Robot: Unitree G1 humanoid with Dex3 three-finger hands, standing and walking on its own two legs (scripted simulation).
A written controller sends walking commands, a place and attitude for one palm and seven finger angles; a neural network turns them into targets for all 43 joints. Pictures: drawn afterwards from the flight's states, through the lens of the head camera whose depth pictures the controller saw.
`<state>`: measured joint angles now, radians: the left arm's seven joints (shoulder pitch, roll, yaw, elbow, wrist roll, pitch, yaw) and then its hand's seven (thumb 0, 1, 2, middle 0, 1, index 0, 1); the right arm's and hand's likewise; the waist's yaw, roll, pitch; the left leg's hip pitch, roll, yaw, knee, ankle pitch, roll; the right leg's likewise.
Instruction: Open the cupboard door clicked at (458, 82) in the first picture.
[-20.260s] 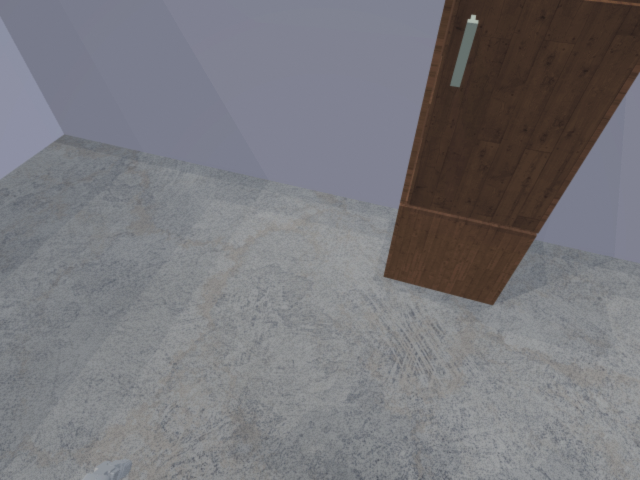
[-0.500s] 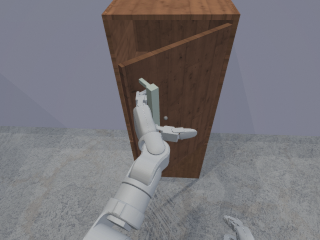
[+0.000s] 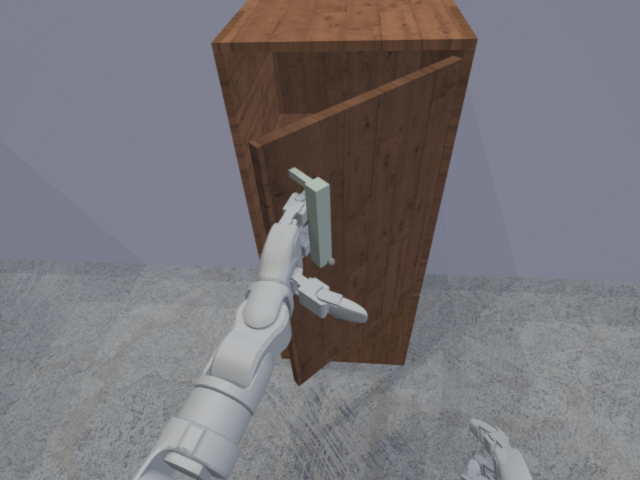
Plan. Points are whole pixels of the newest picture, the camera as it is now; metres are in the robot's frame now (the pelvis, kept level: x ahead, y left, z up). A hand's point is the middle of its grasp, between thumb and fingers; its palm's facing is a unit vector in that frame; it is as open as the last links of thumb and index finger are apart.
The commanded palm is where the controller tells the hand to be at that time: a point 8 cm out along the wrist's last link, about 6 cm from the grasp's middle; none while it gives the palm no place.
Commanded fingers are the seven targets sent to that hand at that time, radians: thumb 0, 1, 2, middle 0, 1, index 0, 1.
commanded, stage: slide the hand sideways off the handle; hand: left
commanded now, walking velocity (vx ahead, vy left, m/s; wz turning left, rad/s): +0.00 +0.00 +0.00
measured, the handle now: (309, 218) +0.41 +0.05 +0.14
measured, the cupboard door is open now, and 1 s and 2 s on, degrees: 45 44 44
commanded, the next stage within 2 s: draw the hand back to the body in 0.90 s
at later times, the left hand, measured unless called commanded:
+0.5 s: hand (296, 285) +0.30 +0.05 +0.13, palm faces -0.09 -1.00 -0.02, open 16.3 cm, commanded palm +0.27 +0.11 +0.13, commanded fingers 0.00 -0.50 0.30 -0.15 -0.30 -0.15 -0.30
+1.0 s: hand (244, 321) +0.25 +0.10 +0.13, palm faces -0.04 -1.00 -0.04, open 16.3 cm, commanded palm +0.23 +0.15 +0.13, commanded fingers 0.00 -0.50 0.30 -0.15 -0.30 -0.15 -0.30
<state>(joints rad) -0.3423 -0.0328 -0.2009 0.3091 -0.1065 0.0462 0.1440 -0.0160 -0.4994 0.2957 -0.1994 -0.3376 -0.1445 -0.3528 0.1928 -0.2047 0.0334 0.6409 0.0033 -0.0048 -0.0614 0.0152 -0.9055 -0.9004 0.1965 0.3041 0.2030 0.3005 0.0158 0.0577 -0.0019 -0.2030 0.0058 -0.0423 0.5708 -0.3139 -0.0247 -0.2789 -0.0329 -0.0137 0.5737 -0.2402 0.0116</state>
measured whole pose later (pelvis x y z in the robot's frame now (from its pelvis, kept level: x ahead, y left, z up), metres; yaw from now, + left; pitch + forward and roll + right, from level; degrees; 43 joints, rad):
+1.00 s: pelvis +0.03 +0.00 +0.00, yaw +0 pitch -3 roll +0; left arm 0.29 0.11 -0.10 -0.39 -0.10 0.12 -0.03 -0.02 -0.50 0.30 -0.16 -0.30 -0.15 -0.30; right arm 0.20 -0.20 0.07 0.53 0.00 -0.07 -0.04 0.02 -0.90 -0.90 0.20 0.30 0.21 0.30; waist 0.05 0.05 -0.02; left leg -0.19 0.02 -0.05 0.62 -0.38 -0.03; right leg -0.25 -0.02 -0.03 0.61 -0.30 0.01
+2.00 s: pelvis +0.03 +0.02 +0.01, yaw -1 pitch -5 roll -1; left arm 0.43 0.31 0.23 -0.39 -0.01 -0.12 0.11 0.00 0.25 0.62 -0.19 -0.30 -0.18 -0.30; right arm 0.21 -0.20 0.05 0.67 -0.03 -0.17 -0.08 0.02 -0.90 -0.90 0.20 0.30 0.21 0.30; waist 0.07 0.05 0.05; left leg -0.04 0.01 -0.02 0.43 -0.30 0.00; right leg -0.10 -0.03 0.00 0.39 -0.20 0.04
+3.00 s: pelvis +0.00 +0.02 +0.01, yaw -3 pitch +0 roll -1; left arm 0.55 0.40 0.38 -0.44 -0.03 -0.18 0.10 0.01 0.89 0.89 -0.22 -0.30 -0.21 -0.30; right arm 0.14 -0.24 -0.01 0.59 -0.01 -0.07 -0.08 0.02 -0.90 -0.90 0.20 0.30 0.21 0.30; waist 0.01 0.04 0.06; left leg -0.20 0.01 0.01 0.47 -0.26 0.00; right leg -0.26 -0.02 0.03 0.39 -0.13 0.04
